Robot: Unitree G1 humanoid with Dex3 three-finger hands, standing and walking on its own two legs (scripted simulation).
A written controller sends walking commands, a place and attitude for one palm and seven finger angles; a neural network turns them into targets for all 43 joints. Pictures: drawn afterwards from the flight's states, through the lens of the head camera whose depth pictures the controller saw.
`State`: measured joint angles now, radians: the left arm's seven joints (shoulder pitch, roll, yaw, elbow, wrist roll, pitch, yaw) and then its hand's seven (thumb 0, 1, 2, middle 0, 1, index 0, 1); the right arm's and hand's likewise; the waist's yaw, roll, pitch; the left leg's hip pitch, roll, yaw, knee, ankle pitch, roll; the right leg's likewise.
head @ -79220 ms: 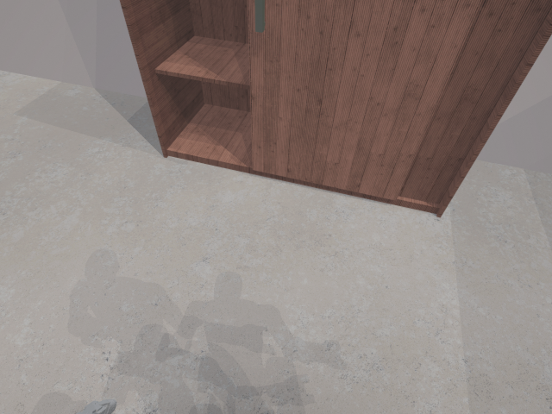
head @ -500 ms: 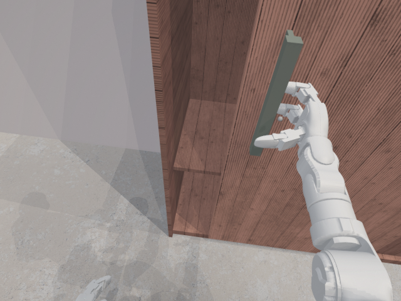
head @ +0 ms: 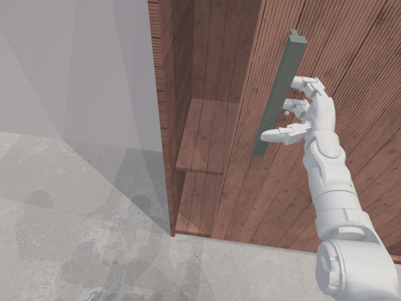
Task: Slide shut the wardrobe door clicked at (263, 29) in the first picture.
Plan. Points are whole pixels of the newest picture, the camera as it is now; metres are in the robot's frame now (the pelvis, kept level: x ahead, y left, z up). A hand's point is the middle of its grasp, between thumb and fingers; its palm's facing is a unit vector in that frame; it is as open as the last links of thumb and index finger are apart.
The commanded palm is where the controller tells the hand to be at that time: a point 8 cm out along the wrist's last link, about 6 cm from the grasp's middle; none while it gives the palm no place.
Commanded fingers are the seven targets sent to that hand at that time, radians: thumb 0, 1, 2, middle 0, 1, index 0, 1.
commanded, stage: slide the fingers in behind the handle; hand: right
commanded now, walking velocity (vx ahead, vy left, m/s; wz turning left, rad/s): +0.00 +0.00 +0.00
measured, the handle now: (272, 101) +0.50 -0.09 +0.16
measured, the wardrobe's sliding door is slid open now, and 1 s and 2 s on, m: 0.18 0.18 0.18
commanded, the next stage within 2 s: move the hooked fingers beside the handle in 0.58 s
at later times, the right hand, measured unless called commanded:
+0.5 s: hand (284, 115) +0.45 -0.10 +0.16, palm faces +0.00 +1.00 +0.00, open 13.9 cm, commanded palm +0.43 -0.15 +0.16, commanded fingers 0.00 0.50 -0.30 0.30 1.20 0.30 1.20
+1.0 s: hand (283, 114) +0.45 -0.10 +0.16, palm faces +0.00 +1.00 +0.01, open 13.9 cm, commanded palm +0.42 -0.16 +0.16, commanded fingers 0.00 0.50 -0.30 0.30 1.20 0.30 1.20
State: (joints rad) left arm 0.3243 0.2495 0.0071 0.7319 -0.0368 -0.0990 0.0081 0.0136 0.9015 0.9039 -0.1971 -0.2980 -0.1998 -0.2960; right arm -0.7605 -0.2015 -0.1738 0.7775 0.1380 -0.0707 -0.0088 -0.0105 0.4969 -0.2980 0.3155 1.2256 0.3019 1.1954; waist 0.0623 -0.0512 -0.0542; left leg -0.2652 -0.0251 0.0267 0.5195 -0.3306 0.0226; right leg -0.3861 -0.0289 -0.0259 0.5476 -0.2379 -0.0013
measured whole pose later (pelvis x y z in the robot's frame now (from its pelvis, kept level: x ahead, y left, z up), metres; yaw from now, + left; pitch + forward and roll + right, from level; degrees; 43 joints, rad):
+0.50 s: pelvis -0.01 +0.00 +0.00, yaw +0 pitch +5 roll +1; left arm 0.34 0.25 0.00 0.73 -0.04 -0.10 0.00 0.01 0.90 0.90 -0.20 -0.30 -0.20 -0.30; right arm -0.80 -0.20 -0.17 0.85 0.14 -0.10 0.00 -0.01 0.50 -0.30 0.32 1.23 0.31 1.20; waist 0.07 -0.05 -0.05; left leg -0.30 -0.02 0.02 0.54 -0.33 0.02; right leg -0.42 -0.03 -0.03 0.57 -0.24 -0.01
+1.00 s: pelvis +0.00 +0.00 +0.00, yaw +1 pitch +5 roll +1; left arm 0.32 0.24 0.00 0.72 -0.04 -0.11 0.00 0.01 0.90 0.90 -0.20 -0.30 -0.20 -0.30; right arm -0.76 -0.18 -0.18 0.77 0.14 -0.08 -0.02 -0.01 0.50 -0.30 0.32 1.22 0.31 1.20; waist 0.07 -0.05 -0.06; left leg -0.28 -0.02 0.02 0.53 -0.33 0.02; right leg -0.40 -0.03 -0.04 0.56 -0.25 -0.01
